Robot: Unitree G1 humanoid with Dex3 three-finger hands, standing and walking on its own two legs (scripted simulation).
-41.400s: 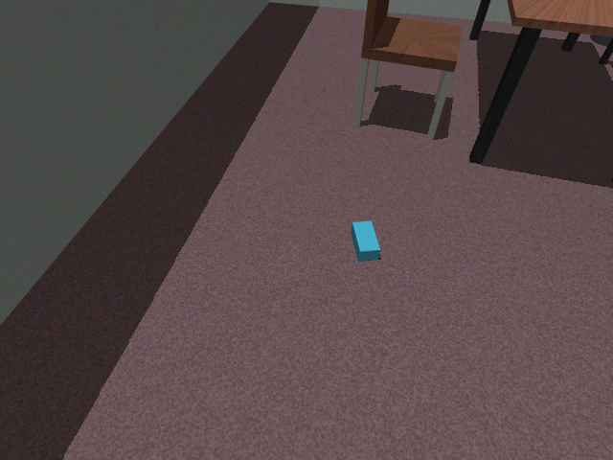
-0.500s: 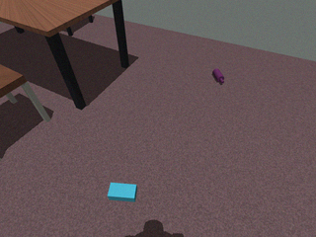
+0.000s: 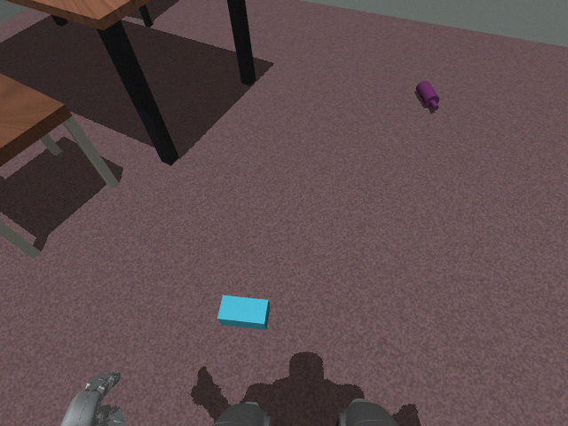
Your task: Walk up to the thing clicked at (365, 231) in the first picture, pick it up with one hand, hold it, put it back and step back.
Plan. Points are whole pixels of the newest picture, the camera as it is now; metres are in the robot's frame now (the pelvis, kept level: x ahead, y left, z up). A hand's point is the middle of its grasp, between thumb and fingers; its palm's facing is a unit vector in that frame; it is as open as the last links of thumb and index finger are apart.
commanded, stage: walk up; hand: left
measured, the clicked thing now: (244, 312) +0.52 +0.19 -0.72
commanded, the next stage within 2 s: none
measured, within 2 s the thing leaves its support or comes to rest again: neither
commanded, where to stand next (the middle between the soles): +0.12 -0.02 m, yaw -4 degrees
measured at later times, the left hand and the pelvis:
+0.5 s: hand out of the picture +0.09 +0.29 -0.13, palm faces -0.10 -0.90 -0.42, open 7.4 cm; pelvis +0.05 +0.01 +0.01, yaw -3 degrees
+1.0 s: hand (135, 393) +0.19 +0.27 -0.15, palm faces -0.04 -0.95 -0.32, open 7.4 cm; pelvis +0.03 +0.02 +0.01, yaw -1 degrees
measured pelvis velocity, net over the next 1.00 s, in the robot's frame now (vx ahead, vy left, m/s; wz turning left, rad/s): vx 0.03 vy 0.02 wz -0.02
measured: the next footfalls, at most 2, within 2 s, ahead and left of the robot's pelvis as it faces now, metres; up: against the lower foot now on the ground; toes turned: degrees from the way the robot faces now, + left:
left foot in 0.06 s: +0.03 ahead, +0.13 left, +0.00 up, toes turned +0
right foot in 0.50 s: +0.17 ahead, -0.11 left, +0.00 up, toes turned -4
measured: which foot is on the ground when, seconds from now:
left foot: up 0.00-0.04, down 0.06-0.54, up 0.56-0.84, down 0.86-1.00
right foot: down 0.00-0.08, up 0.10-0.48, down 0.50-0.90, up 0.92-1.00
